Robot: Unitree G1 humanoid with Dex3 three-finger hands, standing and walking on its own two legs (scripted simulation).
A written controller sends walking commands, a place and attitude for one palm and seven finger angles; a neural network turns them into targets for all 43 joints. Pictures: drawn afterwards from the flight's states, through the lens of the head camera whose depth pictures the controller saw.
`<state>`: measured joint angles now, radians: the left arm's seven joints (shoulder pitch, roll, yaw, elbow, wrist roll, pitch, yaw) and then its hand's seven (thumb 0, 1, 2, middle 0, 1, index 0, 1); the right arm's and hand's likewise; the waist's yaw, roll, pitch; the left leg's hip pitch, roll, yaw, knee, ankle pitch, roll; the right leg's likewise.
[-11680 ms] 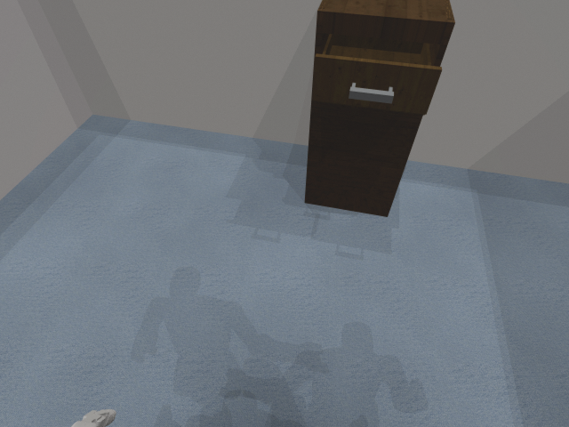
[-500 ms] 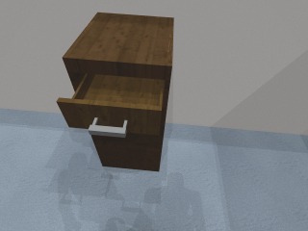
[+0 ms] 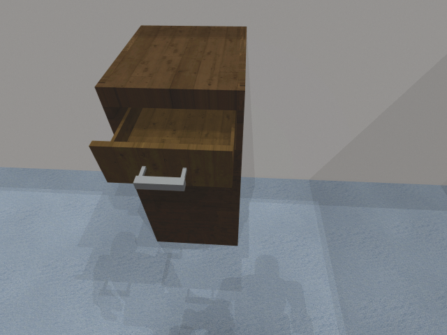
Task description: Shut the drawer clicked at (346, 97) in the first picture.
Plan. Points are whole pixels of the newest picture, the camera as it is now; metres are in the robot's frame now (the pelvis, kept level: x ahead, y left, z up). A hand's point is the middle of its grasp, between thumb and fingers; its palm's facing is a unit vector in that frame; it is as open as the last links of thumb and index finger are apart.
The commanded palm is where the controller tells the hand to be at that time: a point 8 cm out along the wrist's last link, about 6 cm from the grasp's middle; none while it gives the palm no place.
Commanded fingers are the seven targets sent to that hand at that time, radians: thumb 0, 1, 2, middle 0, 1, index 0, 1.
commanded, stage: come to a stop and stand still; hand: left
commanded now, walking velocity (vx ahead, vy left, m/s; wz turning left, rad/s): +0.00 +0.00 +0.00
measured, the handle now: (161, 176) +0.49 +0.19 -0.04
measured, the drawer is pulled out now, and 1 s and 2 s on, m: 0.16 0.16 0.16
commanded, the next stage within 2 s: look again from close up in 0.26 s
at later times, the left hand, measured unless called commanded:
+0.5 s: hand out of the picture +0.00 +0.14 -0.17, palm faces +0.00 -0.99 -0.17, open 7.4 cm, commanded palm none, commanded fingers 0.00 0.90 0.90 -0.20 -0.30 -0.20 -0.30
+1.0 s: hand out of the picture +0.05 +0.14 -0.16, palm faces +0.07 -0.98 -0.20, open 7.3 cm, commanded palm +0.13 +0.19 -0.06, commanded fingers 0.00 0.90 0.90 -0.26 -0.37 -0.26 -0.37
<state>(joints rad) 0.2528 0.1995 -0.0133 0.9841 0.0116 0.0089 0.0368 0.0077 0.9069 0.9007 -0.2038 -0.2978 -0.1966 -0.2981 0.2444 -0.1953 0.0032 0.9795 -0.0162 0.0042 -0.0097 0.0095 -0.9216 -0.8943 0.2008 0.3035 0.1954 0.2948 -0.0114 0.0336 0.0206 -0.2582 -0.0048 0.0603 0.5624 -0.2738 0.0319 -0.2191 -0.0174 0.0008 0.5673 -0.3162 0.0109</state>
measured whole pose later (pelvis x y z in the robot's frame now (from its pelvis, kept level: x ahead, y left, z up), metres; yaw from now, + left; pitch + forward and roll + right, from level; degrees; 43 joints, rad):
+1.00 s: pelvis +0.04 -0.03 +0.01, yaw +0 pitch +0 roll +0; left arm 0.34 0.15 -0.01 0.95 -0.03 0.05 0.05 0.02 0.92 0.90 -0.21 -0.30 -0.20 -0.30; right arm 0.26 -0.17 0.02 1.09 0.00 -0.02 -0.04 0.01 -0.93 -0.89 0.20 0.30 0.20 0.29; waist 0.00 0.00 0.03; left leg -0.20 0.03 0.04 0.48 -0.27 -0.01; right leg -0.15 0.03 -0.02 0.46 -0.31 -0.03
